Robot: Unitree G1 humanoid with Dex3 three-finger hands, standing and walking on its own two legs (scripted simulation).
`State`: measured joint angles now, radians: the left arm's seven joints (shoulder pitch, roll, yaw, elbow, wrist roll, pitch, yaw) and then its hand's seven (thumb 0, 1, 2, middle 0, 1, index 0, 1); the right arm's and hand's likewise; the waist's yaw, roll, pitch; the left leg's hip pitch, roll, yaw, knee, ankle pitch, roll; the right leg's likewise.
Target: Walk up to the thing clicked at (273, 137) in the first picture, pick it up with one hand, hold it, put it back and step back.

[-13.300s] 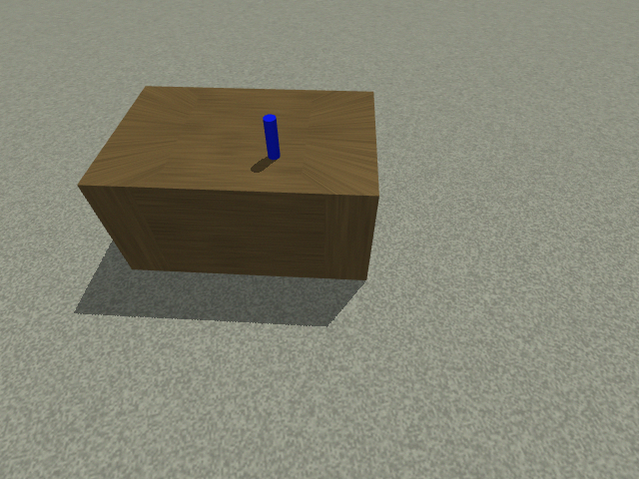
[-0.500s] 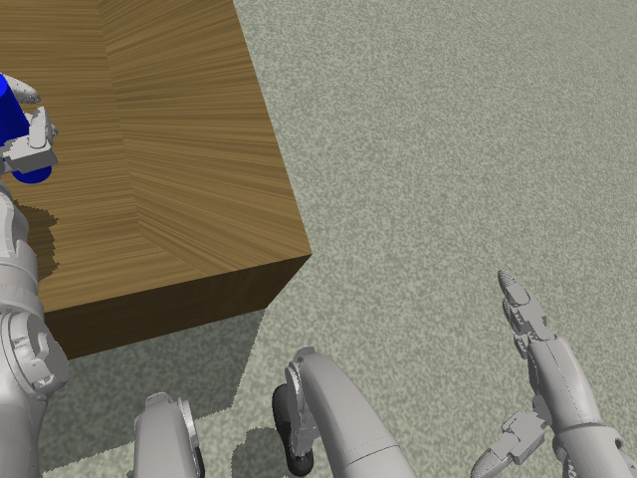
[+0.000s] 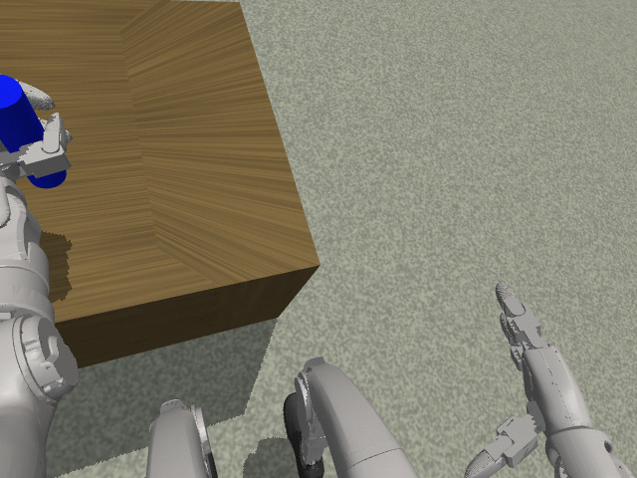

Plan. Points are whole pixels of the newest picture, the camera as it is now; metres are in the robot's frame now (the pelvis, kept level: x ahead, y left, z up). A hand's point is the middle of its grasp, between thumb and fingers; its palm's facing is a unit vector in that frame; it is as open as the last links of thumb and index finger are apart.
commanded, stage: lift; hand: left
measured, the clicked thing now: (25, 139) +0.54 +0.21 +0.00
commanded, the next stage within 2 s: hold in 1.36 s
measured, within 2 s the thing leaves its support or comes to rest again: neither
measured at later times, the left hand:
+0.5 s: hand (10, 157) +0.47 +0.20 +0.08, palm faces +0.18 -0.98 -0.02, open 5.1 cm
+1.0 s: hand (3, 196) +0.40 +0.18 +0.13, palm faces +0.18 -0.98 -0.02, open 5.1 cm
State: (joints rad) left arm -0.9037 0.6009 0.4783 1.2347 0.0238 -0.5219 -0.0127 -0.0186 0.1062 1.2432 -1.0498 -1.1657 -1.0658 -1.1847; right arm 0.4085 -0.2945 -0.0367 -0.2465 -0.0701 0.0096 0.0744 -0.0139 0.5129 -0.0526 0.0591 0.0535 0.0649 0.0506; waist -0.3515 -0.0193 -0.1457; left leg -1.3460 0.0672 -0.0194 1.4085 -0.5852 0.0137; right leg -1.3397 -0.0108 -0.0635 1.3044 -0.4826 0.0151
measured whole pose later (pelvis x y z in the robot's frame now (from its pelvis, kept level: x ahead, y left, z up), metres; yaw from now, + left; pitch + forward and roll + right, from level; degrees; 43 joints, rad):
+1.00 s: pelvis +0.03 -0.01 +0.08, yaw +2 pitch +15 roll +0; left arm -0.30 0.22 0.23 0.55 -0.12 -0.36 -0.02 -0.02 0.11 1.24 -1.05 -1.16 -1.06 -1.19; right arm 0.45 -0.23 -0.08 0.03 -0.01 0.06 -0.01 -0.01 0.53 -0.05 0.05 0.05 0.06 0.05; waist -0.07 -0.01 -0.12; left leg -0.79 0.03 0.03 1.03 -0.50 0.00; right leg -0.83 -0.04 -0.03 1.01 -0.44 0.01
